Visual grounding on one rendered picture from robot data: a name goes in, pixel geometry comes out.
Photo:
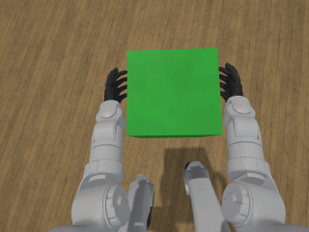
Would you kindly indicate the carton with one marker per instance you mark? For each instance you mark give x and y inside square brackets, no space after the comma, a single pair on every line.
[173,93]

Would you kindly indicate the right robot hand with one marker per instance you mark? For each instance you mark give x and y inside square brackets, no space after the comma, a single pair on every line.
[233,86]

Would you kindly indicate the robot right forearm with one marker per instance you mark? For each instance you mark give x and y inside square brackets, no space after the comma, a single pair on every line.
[246,161]

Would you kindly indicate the left robot hand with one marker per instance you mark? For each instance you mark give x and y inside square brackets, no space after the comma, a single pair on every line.
[112,92]

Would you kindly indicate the right robot shin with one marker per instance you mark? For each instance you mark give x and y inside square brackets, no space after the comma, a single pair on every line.
[197,163]

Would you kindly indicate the robot left forearm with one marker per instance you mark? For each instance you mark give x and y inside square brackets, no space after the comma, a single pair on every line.
[105,160]

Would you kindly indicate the left robot upper arm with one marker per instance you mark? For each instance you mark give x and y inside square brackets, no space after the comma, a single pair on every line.
[102,208]

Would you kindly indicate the robot left thigh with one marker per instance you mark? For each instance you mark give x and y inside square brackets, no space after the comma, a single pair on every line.
[140,198]

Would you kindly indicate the right robot upper arm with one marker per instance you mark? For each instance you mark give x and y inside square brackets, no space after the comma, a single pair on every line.
[254,208]

